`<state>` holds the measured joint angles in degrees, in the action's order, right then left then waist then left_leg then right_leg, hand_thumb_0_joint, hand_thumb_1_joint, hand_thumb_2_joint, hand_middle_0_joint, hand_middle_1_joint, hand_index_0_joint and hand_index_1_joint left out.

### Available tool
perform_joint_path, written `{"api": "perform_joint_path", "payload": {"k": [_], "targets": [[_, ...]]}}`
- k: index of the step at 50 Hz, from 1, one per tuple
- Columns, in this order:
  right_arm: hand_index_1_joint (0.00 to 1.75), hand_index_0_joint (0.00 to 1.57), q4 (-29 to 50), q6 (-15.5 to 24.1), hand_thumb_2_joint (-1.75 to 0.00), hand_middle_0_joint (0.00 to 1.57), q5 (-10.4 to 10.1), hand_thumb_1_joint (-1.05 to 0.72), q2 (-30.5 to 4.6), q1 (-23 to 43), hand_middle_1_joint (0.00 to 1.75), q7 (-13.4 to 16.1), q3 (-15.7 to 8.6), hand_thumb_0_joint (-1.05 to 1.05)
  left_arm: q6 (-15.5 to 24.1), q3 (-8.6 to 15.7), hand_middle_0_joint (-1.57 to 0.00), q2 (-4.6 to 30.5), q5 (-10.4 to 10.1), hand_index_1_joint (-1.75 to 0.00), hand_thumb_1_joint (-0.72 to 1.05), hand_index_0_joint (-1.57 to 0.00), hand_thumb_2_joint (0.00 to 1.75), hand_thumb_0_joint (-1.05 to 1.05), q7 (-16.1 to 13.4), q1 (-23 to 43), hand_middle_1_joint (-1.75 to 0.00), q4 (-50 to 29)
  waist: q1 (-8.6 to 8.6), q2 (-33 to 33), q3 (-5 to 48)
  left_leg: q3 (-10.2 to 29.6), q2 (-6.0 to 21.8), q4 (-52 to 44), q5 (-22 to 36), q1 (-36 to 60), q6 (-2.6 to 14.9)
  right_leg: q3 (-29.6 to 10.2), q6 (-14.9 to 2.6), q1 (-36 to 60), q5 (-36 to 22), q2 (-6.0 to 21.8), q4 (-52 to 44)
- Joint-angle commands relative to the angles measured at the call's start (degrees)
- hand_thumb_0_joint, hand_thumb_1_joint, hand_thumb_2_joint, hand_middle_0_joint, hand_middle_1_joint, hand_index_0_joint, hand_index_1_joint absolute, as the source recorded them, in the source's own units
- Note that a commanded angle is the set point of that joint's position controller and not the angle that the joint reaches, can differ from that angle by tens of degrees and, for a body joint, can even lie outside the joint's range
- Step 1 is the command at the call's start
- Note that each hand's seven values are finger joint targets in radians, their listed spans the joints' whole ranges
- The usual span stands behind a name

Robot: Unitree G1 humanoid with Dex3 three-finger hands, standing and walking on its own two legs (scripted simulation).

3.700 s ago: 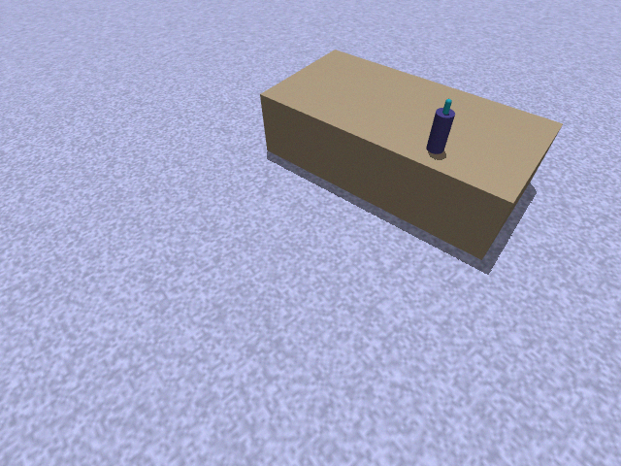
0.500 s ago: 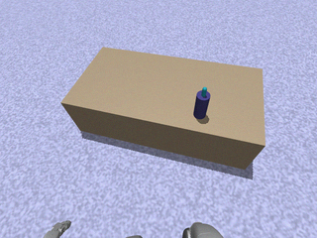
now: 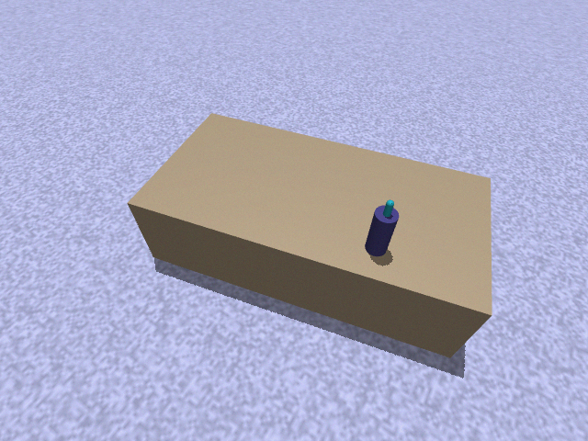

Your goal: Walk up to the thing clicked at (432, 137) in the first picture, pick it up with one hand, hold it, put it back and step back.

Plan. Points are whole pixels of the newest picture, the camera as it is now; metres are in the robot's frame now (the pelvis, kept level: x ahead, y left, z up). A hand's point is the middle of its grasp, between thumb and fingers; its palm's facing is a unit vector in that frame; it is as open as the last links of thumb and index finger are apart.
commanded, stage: walk up
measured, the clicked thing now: (382, 226) +0.74 -0.22 -0.33
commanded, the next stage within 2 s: stand in 1.22 s
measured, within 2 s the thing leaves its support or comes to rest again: neither
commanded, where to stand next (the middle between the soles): +0.09 -0.02 m, yaw +0 degrees
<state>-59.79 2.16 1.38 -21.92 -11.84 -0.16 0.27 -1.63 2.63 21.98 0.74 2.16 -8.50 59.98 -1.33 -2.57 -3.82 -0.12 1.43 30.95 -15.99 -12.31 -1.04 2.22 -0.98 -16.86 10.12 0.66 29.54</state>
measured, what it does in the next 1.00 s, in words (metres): stands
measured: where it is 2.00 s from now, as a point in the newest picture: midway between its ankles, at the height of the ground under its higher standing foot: outside the picture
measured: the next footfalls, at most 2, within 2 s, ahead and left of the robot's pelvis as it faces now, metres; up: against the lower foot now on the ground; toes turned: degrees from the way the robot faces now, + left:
none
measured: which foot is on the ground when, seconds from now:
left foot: down 0.00-1.00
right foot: down 0.00-1.00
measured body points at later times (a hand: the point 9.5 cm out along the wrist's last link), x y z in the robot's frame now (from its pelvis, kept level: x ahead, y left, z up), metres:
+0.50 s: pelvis +0.02 -0.01 +0.01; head +0.04 -0.01 +0.46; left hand +0.12 +0.30 -0.12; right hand +0.13 -0.31 -0.11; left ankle +0.01 +0.13 -0.73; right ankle +0.07 -0.11 -0.73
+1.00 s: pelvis +0.03 -0.01 +0.01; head +0.05 -0.01 +0.46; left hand +0.11 +0.29 -0.12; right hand +0.10 -0.32 -0.12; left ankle +0.01 +0.13 -0.73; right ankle +0.07 -0.11 -0.73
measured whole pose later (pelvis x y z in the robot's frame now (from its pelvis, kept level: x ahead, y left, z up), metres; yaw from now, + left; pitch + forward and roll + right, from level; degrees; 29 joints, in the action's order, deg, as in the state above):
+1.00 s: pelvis +0.03 -0.01 +0.01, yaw +2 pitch -2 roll +0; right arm -63.9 1.7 1.2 -21.1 -8.6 0.6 0.5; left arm -1.7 3.3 19.7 0.9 1.7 -4.0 63.0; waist -0.3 -0.4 -4.0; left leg 1.7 1.6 22.4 -13.2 -7.6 -2.0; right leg 4.2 -1.4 -12.3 9.3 0.6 23.1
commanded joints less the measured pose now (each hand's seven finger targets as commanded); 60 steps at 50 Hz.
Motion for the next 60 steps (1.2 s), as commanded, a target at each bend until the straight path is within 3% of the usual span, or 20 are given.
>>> {"api": "perform_joint_path", "payload": {"k": [1,5,8,11,25,34,40,60], "targets": [[0.3,0.2,3.5,1.5,-0.9,0.2,-0.5,-0.9,-12.8,4.2,0.3,1.2,-2.9,0.0,2.0,1.7,-0.2,11.0,-0.1,-0.3,0.9,-0.2,0.9,0.0,-0.2,4.4,-0.3,-3.2,0.13,4.8,3.0,7.0,5.2,-10.2,-5.9,-3.4,3.66,-9.6,-2.1,3.9,11.2,6.1,-9.5],[0.3,0.2,2.5,1.7,-0.9,0.2,-1.2,-0.9,-12.7,3.2,0.3,1.4,-2.8,0.0,2.3,1.5,-0.2,11.0,-0.4,-0.3,0.9,-0.2,0.9,0.0,-0.5,4.6,-0.3,-1.9,0.7,2.2,5.9,5.9,5.3,-9.0,6.8,0.1,3.41,-8.3,-1.87,7.0,-1.3,6.5,-8.4],[0.3,0.2,2.1,1.5,-0.9,0.2,-1.3,-0.9,-12.9,3.8,0.3,1.6,-2.9,0.0,2.3,1.3,-0.2,10.9,-0.5,-0.3,0.9,-0.2,0.9,0.0,-0.7,3.9,-0.3,-1.2,0.8,0.9,7.8,5.1,5.5,-8.1,11.1,2.2,3.65,-7.5,-1.93,8.6,-7.5,7.1,-7.9],[0.3,0.2,1.7,1.2,-0.9,0.2,-1.3,-0.9,-12.8,4.1,0.3,1.8,-3.1,0.0,2.1,1.5,-0.2,11.0,-0.5,-0.3,0.9,-0.2,0.9,0.0,-0.9,4.4,-0.3,-0.7,1.05,0.3,7.7,5.0,5.5,-8.4,12.3,2.4,3.55,-7.1,-1.88,9.1,-8.5,7.2,-7.9],[0.3,0.2,0.1,0.9,-0.9,0.2,-0.7,-0.9,-11.7,7.5,0.3,1.7,-2.7,0.0,1.8,1.8,-0.2,10.2,-0.1,-0.3,0.9,-0.2,0.9,0.0,-1.0,7.1,-0.3,-0.2,0.62,2.4,5.6,5.1,5.3,-12.7,9.1,0.8,2.97,-6.6,-1.01,10.5,-2.3,7.1,-10.8],[0.3,0.2,-0.3,1.0,-0.9,0.2,-0.6,-0.9,-11.6,6.3,0.3,1.7,-2.5,0.0,1.7,2.4,-0.2,10.2,0.1,-0.3,0.9,-0.2,0.9,0.0,-0.9,8.4,-0.3,-0.7,0.82,1.9,6.5,4.9,4.9,-12.6,9.2,-0.1,2.93,-6.5,-0.94,12.5,-2.7,7.2,-11.0],[0.3,0.2,-0.3,0.8,-0.9,0.2,-0.5,-0.9,-11.9,5.8,0.3,1.8,-2.6,0.0,1.5,2.5,-0.2,10.0,0.0,-0.3,0.9,-0.2,0.9,0.0,-0.9,8.0,-0.3,-0.9,0.75,1.8,5.8,4.7,4.5,-12.1,8.5,0.9,3.0,-6.5,-1.11,10.8,0.3,7.0,-11.7],[0.3,0.2,-0.4,0.9,-0.9,0.2,-0.4,-0.9,-12.2,4.8,0.3,2.0,-2.7,0.0,1.2,2.9,-0.2,10.0,0.0,-0.3,0.9,-0.2,0.9,0.0,-0.8,7.3,-0.3,-1.3,1.03,2.2,6.3,5.7,4.9,-12.5,10.4,0.3,3.09,-5.6,-1.25,12.1,-2.0,6.7,-10.3]]}}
